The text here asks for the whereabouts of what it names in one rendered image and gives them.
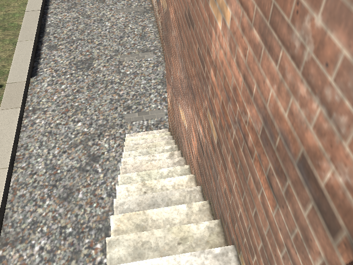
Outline stairs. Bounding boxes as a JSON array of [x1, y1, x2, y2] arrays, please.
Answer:
[[106, 129, 240, 265]]

